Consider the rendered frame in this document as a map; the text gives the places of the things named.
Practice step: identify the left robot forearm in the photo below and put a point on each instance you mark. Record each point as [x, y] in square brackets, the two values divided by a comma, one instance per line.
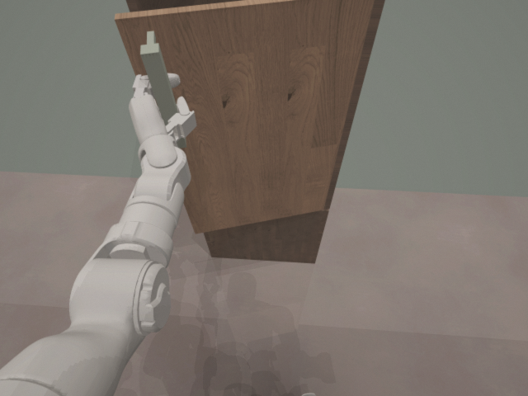
[152, 212]

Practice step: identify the cupboard door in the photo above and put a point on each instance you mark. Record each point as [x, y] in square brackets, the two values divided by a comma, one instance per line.
[270, 82]

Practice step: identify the left robot hand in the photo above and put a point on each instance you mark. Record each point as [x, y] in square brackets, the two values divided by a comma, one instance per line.
[146, 116]

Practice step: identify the robot left upper arm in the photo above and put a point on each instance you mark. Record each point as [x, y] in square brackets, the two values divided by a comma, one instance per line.
[116, 303]

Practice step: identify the handle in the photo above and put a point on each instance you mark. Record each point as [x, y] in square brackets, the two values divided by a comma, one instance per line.
[157, 75]

